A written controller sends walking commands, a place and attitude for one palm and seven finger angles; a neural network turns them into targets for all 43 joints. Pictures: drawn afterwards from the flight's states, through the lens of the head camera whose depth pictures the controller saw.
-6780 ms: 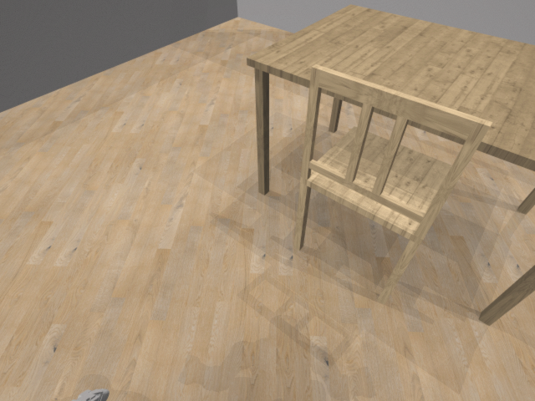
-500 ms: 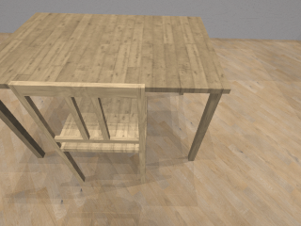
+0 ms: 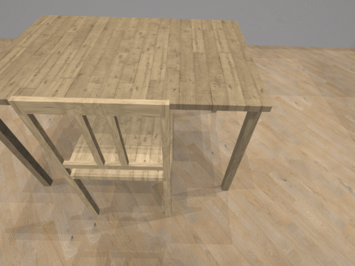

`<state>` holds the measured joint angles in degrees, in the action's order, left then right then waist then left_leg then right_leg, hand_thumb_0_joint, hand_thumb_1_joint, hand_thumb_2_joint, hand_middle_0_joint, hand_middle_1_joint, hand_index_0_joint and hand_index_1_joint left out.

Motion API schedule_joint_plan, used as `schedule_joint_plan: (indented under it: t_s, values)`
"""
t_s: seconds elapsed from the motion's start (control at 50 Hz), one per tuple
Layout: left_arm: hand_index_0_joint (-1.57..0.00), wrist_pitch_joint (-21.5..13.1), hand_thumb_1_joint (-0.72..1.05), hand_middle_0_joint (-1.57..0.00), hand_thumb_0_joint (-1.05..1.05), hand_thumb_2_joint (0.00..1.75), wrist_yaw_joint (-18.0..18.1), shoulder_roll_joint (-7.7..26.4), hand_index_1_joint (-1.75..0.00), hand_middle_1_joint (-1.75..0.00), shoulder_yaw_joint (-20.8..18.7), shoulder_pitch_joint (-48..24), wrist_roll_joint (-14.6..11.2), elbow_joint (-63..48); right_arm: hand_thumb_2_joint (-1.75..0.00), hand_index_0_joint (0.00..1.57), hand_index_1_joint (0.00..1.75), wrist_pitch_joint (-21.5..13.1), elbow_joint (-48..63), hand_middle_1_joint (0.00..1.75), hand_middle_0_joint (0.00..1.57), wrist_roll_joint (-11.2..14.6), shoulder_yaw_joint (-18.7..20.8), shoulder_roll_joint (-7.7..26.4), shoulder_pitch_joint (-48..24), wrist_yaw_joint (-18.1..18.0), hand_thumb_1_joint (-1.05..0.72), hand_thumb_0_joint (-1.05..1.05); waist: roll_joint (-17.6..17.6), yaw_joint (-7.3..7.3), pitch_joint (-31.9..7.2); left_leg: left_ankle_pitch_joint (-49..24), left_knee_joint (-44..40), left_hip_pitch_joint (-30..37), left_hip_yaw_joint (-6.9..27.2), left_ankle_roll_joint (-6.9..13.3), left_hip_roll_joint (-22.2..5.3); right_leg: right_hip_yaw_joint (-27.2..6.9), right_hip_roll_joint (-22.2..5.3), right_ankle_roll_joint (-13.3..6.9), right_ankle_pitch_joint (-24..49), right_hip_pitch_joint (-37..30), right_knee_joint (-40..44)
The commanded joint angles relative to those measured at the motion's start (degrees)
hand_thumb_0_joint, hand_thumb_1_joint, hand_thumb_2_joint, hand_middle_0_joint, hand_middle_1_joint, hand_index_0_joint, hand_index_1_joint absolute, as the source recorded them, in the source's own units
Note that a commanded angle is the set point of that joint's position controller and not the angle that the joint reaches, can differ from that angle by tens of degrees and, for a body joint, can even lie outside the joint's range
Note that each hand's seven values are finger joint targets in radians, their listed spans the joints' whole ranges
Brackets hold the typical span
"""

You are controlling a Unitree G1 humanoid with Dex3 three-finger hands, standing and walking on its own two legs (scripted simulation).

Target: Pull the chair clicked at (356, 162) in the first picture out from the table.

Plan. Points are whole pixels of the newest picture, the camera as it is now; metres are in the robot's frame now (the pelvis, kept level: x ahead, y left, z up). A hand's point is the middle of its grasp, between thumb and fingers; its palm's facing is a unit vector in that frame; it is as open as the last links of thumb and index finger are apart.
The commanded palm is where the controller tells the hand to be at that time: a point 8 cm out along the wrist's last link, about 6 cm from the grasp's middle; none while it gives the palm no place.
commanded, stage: shuffle to correct the standing spot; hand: left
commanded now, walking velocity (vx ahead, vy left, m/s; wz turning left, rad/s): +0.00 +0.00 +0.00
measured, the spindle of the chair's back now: (91, 141) +0.51 +0.33 -0.11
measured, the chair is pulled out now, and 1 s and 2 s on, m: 0.00 0.00 0.00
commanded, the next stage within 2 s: come to a stop and stand still in 0.34 s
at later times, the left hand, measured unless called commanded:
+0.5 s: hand out of the picture +0.03 +0.19 -0.18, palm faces +0.01 -0.98 -0.19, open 7.4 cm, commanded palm none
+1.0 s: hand out of the picture +0.10 +0.21 -0.18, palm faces +0.04 -0.98 -0.21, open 7.3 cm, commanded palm none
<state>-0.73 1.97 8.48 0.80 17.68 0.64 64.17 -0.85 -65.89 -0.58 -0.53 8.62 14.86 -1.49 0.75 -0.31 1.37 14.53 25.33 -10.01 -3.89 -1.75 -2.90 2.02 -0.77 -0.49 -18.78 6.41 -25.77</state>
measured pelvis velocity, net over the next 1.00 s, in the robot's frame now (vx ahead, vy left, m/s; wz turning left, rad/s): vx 0.08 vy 0.03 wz -0.01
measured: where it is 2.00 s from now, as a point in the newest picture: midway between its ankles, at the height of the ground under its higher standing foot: outside the picture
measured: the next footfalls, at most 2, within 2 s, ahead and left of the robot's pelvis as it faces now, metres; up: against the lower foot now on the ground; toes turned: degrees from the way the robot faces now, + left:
right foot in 0.56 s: +0.11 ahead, -0.07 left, +0.00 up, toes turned -5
left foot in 0.80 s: +0.11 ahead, +0.14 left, +0.00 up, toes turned +6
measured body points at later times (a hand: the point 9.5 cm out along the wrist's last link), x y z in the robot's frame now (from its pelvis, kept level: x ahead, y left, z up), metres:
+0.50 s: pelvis +0.05 +0.02 -0.01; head +0.08 +0.02 +0.44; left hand +0.03 +0.25 -0.17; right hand +0.01 -0.19 -0.17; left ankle -0.01 +0.14 -0.74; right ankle +0.01 -0.07 -0.70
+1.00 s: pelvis +0.08 +0.03 +0.00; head +0.09 +0.03 +0.45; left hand +0.10 +0.26 -0.16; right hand +0.12 -0.20 -0.16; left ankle +0.07 +0.13 -0.74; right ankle +0.07 -0.07 -0.74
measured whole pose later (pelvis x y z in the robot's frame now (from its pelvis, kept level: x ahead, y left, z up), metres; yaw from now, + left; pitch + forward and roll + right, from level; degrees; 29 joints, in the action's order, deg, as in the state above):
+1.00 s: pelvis +0.08 +0.03 +0.00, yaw -1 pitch -1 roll +1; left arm 0.8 2.3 9.7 -0.8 13.9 0.9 60.4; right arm -0.5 -61.3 -0.7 1.1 9.0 12.0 -2.0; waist 1.5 -1.3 2.7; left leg 15.4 27.7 -11.2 -6.7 1.2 -0.7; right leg 5.4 -1.9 -1.2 -16.8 12.5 -30.3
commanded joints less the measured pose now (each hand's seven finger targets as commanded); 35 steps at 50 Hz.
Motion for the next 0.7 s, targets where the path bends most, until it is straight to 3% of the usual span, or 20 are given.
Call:
schedule_joint_plan:
  t_s: [0.0,0.04,0.1,0.16,0.24,0.28,0.3,0.32,0.34,0.36,0.4,0.44,0.48,0.5,0.52,0.54,0.56,0.6,0.64,0.68]
  values:
    - [-0.20,-0.86,0.90,-0.20,0.00,0.90,0.23,5.91,-0.30,-0.30,-1.37,4.87,0.13,-1.06,-0.90,0.20,0.30,-0.59,1.42,0.30,0.20,0.13,0.75,5.14,2.66,-0.52,-0.90,0.00,0.45,-0.21,2.44,-12.60,-2.93,2.18,2.58,2.67,-3.52,-3.70,-5.09,-0.81,18.01,4.79,4.75]
    - [-0.20,-0.86,0.90,-0.20,0.00,0.90,0.27,5.90,-0.30,-0.30,-1.41,4.87,0.10,-1.00,-0.90,0.20,0.30,-0.68,1.39,0.30,0.20,0.06,0.70,5.24,3.02,-0.54,-0.90,0.00,-0.65,-0.07,1.42,-13.72,-2.86,2.69,2.59,2.67,-3.59,-3.72,-5.10,-0.84,18.30,4.39,4.46]
    - [-0.20,-0.54,0.90,-0.20,0.00,0.90,-0.01,6.35,-0.30,-0.30,-1.92,5.61,0.54,-0.83,-0.90,0.20,0.30,-0.22,1.19,0.30,0.20,-0.11,0.95,5.56,3.72,-0.11,-0.90,0.00,0.29,-0.45,3.27,-2.42,-1.56,0.26,1.67,3.12,-2.45,-4.08,-4.98,-1.80,4.60,5.19,4.61]
    - [-0.20,-0.19,0.90,-0.20,0.00,0.90,-0.42,7.42,-0.30,-0.30,-2.72,6.57,0.58,-1.01,-0.90,0.20,0.30,0.24,2.66,0.30,0.20,-0.45,1.08,4.83,2.83,0.46,-0.90,0.00,2.83,-1.11,8.22,6.08,2.33,-6.41,0.07,2.91,0.14,-8.46,-6.94,-3.81,-8.50,7.02,8.20]
    - [-0.20,-0.39,0.90,-0.20,0.00,0.90,-0.38,8.58,-0.30,-0.30,-3.83,8.38,0.66,-1.37,-0.90,0.20,0.30,-0.28,4.58,0.30,0.20,-0.63,1.26,3.79,2.80,0.62,-0.90,0.00,7.82,-1.20,8.85,6.61,8.81,-10.18,-2.60,2.70,1.18,-12.47,-11.75,-7.31,-1.20,5.19,8.70]
    - [-0.20,-0.59,0.90,-0.20,0.00,0.90,-0.54,8.00,-0.30,-0.30,-3.94,7.40,0.71,-1.80,-0.90,0.20,0.30,-1.18,3.81,0.30,0.20,-0.46,1.10,3.95,6.08,0.50,-0.90,0.00,3.78,0.31,6.19,1.69,3.73,-3.73,-2.18,3.29,0.89,-7.84,-9.35,-6.37,7.36,5.91,2.54]
    - [-0.20,-0.50,0.90,-0.20,0.00,0.90,-0.74,6.96,-0.30,-0.30,-3.84,6.10,0.76,-2.37,-0.90,0.20,0.30,-1.51,2.53,0.30,0.20,-0.44,1.39,5.23,9.33,0.35,-0.90,0.00,-1.77,1.68,5.50,-5.11,1.67,1.46,0.31,4.33,-0.85,-3.23,-5.41,-4.73,7.58,8.78,-3.35]
    - [-0.20,-0.68,0.90,-0.20,0.00,0.90,-0.90,5.57,-0.30,-0.30,-3.57,5.02,0.72,-3.10,-0.90,0.20,0.30,-1.87,0.91,0.30,0.20,-0.70,1.90,7.80,13.26,-0.01,-0.90,0.00,-9.94,2.83,3.72,-13.72,0.33,7.76,6.51,7.18,-5.89,1.99,-1.77,-2.95,4.67,14.39,-12.26]
    - [-0.20,-0.98,0.90,-0.20,0.00,0.90,-0.85,3.67,-0.30,-0.30,-3.11,2.16,0.78,-4.60,-0.90,0.20,0.30,-1.91,-0.39,0.30,0.20,-0.82,2.38,9.64,17.79,-0.51,-0.90,0.00,-16.65,4.39,3.68,-22.55,-3.68,11.87,14.84,11.88,-12.24,6.26,1.37,-1.62,-7.42,21.87,-21.92]
    - [-0.20,-1.15,0.90,-0.20,0.00,0.90,-0.65,3.25,-0.30,-0.30,-2.87,-1.19,0.72,-6.27,-0.90,0.20,0.30,-1.86,-0.78,0.30,0.20,-0.93,2.09,9.13,19.71,-0.82,-0.90,0.00,-16.25,5.12,5.37,-28.53,-6.02,13.11,19.21,15.93,-16.03,4.17,0.90,-2.01,-18.08,28.87,-30.55]
    - [-0.20,-1.38,0.90,-0.20,0.00,0.90,-1.01,2.52,-0.30,-0.30,-3.06,-4.33,0.58,-7.61,-0.90,0.20,0.30,-2.05,0.34,0.30,0.20,-1.15,1.72,7.58,17.15,-0.73,-0.90,0.00,-8.59,4.00,7.12,-27.92,-5.66,8.67,18.38,17.48,-17.18,1.18,-2.47,-3.04,-17.25,29.68,-33.27]
    - [-0.20,-1.17,0.90,-0.20,0.00,0.90,-1.64,1.22,-0.30,-0.30,-2.95,-2.48,0.40,-7.25,-0.90,0.20,0.30,-2.17,2.07,0.30,0.20,-1.41,1.68,7.84,11.16,-0.64,-0.90,0.00,-9.47,1.23,5.02,-21.20,-6.82,2.49,12.88,14.81,-14.33,1.76,-3.44,-2.64,-13.78,21.66,-26.29]
    - [-0.20,-1.00,0.90,-0.20,0.00,0.90,-1.72,0.00,-0.30,-0.30,-2.78,3.40,0.44,-5.19,-0.90,0.20,0.30,-2.00,2.92,0.30,0.20,-0.97,1.46,7.55,7.00,-0.83,-0.90,0.00,-7.44,-1.99,2.90,-20.68,-3.36,-2.61,6.98,11.15,-10.25,3.99,-1.66,-1.56,-1.80,9.63,-12.64]
    - [-0.20,-1.30,0.90,-0.20,0.00,0.90,-1.48,0.77,-0.30,-0.30,-2.90,6.97,0.52,-3.89,-0.90,0.20,0.30,-1.96,2.84,0.30,0.20,-0.61,1.37,7.19,6.37,-0.94,-0.90,0.00,-3.74,-3.45,1.31,-19.91,1.34,-4.00,4.67,8.60,-7.86,4.33,-1.27,-0.83,7.42,3.20,-4.39]
    - [-0.20,-2.01,0.90,-0.20,0.00,0.90,-0.86,3.90,-0.30,-0.30,-3.27,10.29,0.61,-2.53,-0.90,0.20,0.30,-2.24,2.60,0.30,0.20,-0.07,1.13,5.34,7.63,-0.85,-0.90,0.00,2.49,-4.20,-0.73,-12.79,7.03,-7.39,2.24,5.61,-4.41,-1.84,-5.49,-1.16,18.41,-3.87,-1.09]
    - [-0.20,-2.49,0.90,-0.20,0.00,0.90,-0.18,7.72,-0.30,-0.30,-3.58,11.67,0.41,-1.79,-0.90,0.20,0.30,-2.12,3.10,0.30,0.20,0.40,0.78,3.13,8.99,-0.62,-0.90,0.00,11.90,-3.26,-2.33,3.46,12.34,-12.23,-0.75,2.87,0.51,-14.19,-15.94,-5.23,33.40,-7.00,1.90]
    - [-0.20,-2.21,0.90,-0.20,0.00,0.90,-0.13,9.48,-0.30,-0.30,-3.36,10.36,-0.02,-1.98,-0.90,0.20,0.30,-1.55,2.75,0.30,0.20,0.56,1.19,2.51,9.99,-0.78,-0.90,0.00,8.91,-1.80,-3.29,17.41,16.63,-9.77,-0.12,1.87,1.63,-15.38,-21.38,-10.04,42.75,-4.05,4.08]
    - [-0.20,-2.19,0.90,-0.20,0.00,0.90,0.54,7.94,-0.30,-0.30,-2.99,6.23,0.29,-2.61,-0.90,0.20,0.30,-0.11,2.73,0.30,0.20,0.45,1.29,0.89,7.25,-1.20,-0.90,0.00,14.59,-1.60,0.44,20.27,22.83,-12.12,2.06,1.57,-0.40,-13.38,-20.46,-12.03,58.35,-0.93,1.99]
    - [-0.20,-1.84,0.90,-0.20,0.00,0.90,1.20,7.50,-0.30,-0.30,-3.03,3.57,0.71,-3.63,-0.90,0.20,0.30,0.18,2.29,0.30,0.20,0.81,1.46,0.70,6.73,-0.96,-0.90,0.00,8.93,-1.20,-0.95,17.66,22.31,-12.29,2.58,1.35,-0.47,-9.30,-18.79,-12.47,61.81,-1.78,-0.27]
    - [-0.20,-1.17,0.90,-0.20,0.00,0.90,1.24,8.50,-0.30,-0.30,-3.36,1.51,0.72,-4.68,-0.90,0.20,0.30,0.69,2.54,0.30,0.20,0.78,1.59,-0.33,6.55,-0.70,-0.90,0.00,6.07,-0.49,-2.30,13.14,16.43,-9.48,0.86,0.73,0.39,-6.41,-17.04,-11.53,55.74,-0.28,-0.63]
